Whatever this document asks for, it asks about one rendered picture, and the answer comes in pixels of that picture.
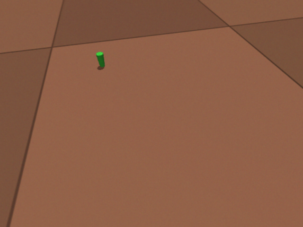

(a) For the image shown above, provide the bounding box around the cup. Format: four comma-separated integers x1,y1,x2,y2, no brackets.
96,52,105,67

